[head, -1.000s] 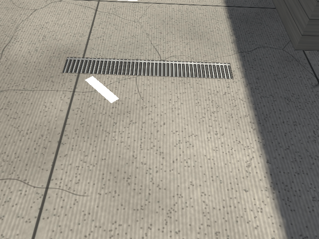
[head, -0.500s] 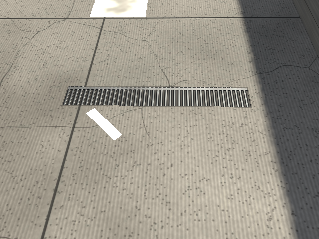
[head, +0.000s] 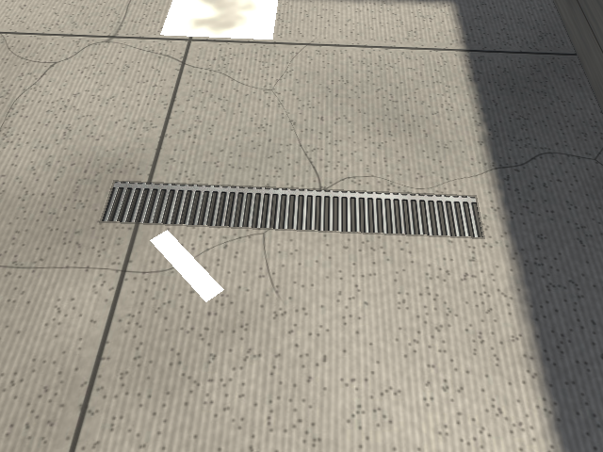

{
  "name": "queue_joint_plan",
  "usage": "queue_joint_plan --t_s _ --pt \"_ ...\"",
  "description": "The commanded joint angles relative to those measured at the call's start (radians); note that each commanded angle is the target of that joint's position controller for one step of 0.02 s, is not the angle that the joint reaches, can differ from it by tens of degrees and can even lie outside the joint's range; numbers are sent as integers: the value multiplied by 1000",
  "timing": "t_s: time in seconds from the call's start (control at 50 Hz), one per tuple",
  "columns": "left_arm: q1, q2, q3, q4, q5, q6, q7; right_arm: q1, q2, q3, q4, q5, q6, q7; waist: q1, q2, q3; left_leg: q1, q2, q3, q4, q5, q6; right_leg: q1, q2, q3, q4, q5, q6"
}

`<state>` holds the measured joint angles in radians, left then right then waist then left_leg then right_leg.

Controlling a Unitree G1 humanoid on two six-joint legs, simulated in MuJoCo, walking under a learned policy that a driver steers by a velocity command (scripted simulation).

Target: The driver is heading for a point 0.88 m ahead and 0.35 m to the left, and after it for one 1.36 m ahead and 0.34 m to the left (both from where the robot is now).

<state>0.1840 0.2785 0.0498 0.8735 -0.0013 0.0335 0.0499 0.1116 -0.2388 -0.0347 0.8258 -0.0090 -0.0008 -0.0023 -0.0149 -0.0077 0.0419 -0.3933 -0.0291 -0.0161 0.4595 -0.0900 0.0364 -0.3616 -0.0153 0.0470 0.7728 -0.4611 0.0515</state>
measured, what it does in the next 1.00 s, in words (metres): walks ahead, turning left: right foot, then left foot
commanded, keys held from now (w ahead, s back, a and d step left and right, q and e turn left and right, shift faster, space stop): q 0.56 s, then w+q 0.32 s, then w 0.12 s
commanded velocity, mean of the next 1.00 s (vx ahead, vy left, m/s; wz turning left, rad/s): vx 0.13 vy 0.00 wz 0.50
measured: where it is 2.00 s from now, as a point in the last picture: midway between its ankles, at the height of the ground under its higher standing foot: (152, 439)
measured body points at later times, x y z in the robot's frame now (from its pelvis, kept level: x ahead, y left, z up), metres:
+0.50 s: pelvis +0.01 -0.01 +0.00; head +0.04 +0.01 +0.45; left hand +0.04 +0.30 -0.12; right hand +0.24 -0.22 -0.10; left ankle -0.01 +0.11 -0.72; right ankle +0.02 -0.14 -0.73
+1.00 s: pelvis +0.11 +0.02 +0.00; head +0.12 +0.02 +0.45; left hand +0.11 +0.35 -0.08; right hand +0.33 -0.18 -0.11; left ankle -0.01 +0.11 -0.73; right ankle +0.21 -0.05 -0.74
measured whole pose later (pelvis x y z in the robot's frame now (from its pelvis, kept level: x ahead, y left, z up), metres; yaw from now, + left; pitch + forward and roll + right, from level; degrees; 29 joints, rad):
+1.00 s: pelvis +0.11 +0.02 +0.00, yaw +33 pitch +2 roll +0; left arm 0.10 0.30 0.07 0.81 -0.01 -0.12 -0.01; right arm 0.32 -0.30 -0.08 0.76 0.02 -0.02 -0.02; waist -0.04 0.02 -0.02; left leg -0.19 -0.07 -0.21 0.56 -0.39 0.04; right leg -0.32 0.02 0.03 0.48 -0.18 -0.01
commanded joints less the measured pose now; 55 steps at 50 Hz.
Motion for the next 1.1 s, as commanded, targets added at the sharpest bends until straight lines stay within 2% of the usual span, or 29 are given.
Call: queue_joint_plan --t_s 0.02,0.1,0.12,0.14,0.16,0.18,0.22,0.24,0.3,0.36,0.44,0.5,0.52,0.54,0.56,0.58,0.6,0.64,0.7,0.78,0.86,0.92,0.96,0.98,1.0,1.02,1.04,1.06,1.1 --pt "96 80 28 -14 0 -8 8 -50 -202 -64 -68 13 1 -22 23 159 -135 81 225 -303 -217 -139 168 57 22 -15 -52 84 -12" --pt "149 88 38 6 8 -26 -5 -63 -179 -67 -73 35 25 -41 72 133 -122 -23 157 -282 -156 -214 98 226 26 -38 -318 242 -68" --pt "186 152 53 2 23 -26 0 -56 -138 -57 -82 33 27 -40 77 15 -112 -134 93 -216 -10 -289 38 300 -119 99 -430 186 -124" --pt "139 253 79 -9 36 -23 0 -70 -92 -49 -122 31 23 -35 47 -271 -59 -252 -70 -22 227 -396 -19 221 -322 337 -547 187 -254" --pt "59 205 65 -52 63 -33 4 -60 -163 -72 -110 17 15 -34 54 -241 -60 -230 -33 -78 457 -471 -43 152 -395 390 -564 292 -321" --pt "-23 156 49 -81 59 -44 12 -5 -199 -93 -81 28 18 -30 6 -161 -71 -211 -30 -110 581 -427 -44 151 -351 299 -532 396 -295" --pt "-92 126 40 -102 16 -56 15 74 -181 -98 -37 20 39 -37 -19 -112 -69 -253 -15 -99 680 -329 -79 221 -279 150 -477 505 -228" --pt "-79 119 36 -98 9 -55 16 70 -161 -94 -40 18 45 -37 -9 -106 -62 -262 -6 -88 697 -306 -96 238 -266 103 -465 557 -224" --pt "-12 131 40 -71 12 -39 25 -13 -123 -77 -93 33 48 -26 44 -135 -49 -278 22 -25 566 -255 -134 316 -256 29 -463 588 -240" --pt "1 177 56 -63 11 -28 24 -54 -104 -60 -137 33 49 -5 71 -158 -71 -180 55 20 403 -283 -134 339 -282 -9 -448 623 -250" --pt "-19 217 75 -64 -5 -27 2 -36 -137 -68 -158 34 60 18 63 -173 -79 -35 47 86 242 -273 -88 308 -314 -44 -411 685 -245" --pt "-32 200 77 -51 -29 -30 -10 46 -151 -84 -139 30 70 26 7 -130 -90 155 13 109 -20 -74 -11 243 -288 -111 -273 619 -158" --pt "26 163 69 -31 -13 -35 -19 101 -209 -106 -129 31 69 13 -1 -1 -134 334 56 3 -84 151 36 125 -230 -182 -111 471 -81" --pt "-6 80 40 -84 45 -41 -29 143 -347 -136 -140 22 67 -10 13 335 -160 539 330 -372 -43 646 185 -212 -81 -242 215 -122 25" --pt "-99 106 46 -120 31 -46 -25 160 -313 -119 -152 -8 40 3 -55 239 -238 478 432 -497 -77 609 357 -292 -7 -56 403 -269 41" --pt "-124 142 57 -124 3 -45 -25 150 -281 -112 -146 -3 16 9 -52 141 -212 456 374 -434 -122 335 333 -319 -33 -4 450 -196 24" --pt "-120 146 62 -120 -10 -47 -26 119 -249 -107 -137 21 -1 3 -26 117 -163 425 307 -391 -159 -3 266 -349 -58 14 401 -88 0" --pt "-132 166 72 -115 -1 -55 -20 64 -196 -86 -146 40 -9 -10 -9 128 -82 338 254 -399 -247 -398 209 -351 -73 23 294 62 -13" --pt "-129 147 71 -113 0 -87 -29 73 -200 -82 -154 19 -25 -25 0 141 -63 313 221 -382 -292 -367 199 -300 -39 15 143 194 -12" --pt "-164 106 55 -120 -2 -115 -46 104 -233 -91 -145 26 -37 -28 -18 146 -49 255 194 -349 -275 -303 192 -199 -4 13 -89 269 6" --pt "-192 117 50 -139 -17 -133 -62 134 -247 -94 -140 34 -32 -21 -34 149 -32 177 192 -401 -245 -355 190 -95 19 12 -203 259 3" --pt "-136 130 51 -126 -25 -151 -67 138 -220 -82 -136 30 -28 -17 -8 153 -43 151 190 -435 -197 -379 171 26 16 3 -267 284 -23" --pt "-41 128 55 -93 -16 -161 -64 148 -163 -61 -129 24 -27 -15 42 135 -60 89 135 -410 -107 -399 133 191 10 -17 -334 294 -50" --pt "57 154 62 -72 -8 -165 -58 149 -110 -43 -131 20 -31 -15 84 88 -88 2 85 -353 35 -419 94 326 -74 68 -365 226 -84" --pt "147 237 76 -55 14 -163 -52 167 -44 -24 -158 25 -41 -14 86 -131 -124 -198 -41 -191 333 -453 30 492 -250 370 -480 -26 -183" --pt "210 277 90 -27 16 -159 -67 155 -111 -37 -190 47 -55 -20 94 -264 -94 -384 -49 -151 557 -531 15 501 -384 701 -585 -286 -297" --pt "155 202 69 -46 0 -162 -72 150 -190 -57 -176 51 -63 -20 81 -174 -7 -450 7 -185 654 -457 21 447 -371 656 -590 -317 -298" --pt "121 158 56 -57 -5 -159 -71 138 -193 -60 -162 42 -65 -15 68 -147 26 -462 32 -167 677 -367 23 419 -317 541 -583 -229 -266" --pt "79 123 39 -66 1 -149 -65 108 -168 -57 -163 23 -74 -5 48 -115 27 -432 89 -119 627 -243 14 365 -256 390 -602 -37 -236"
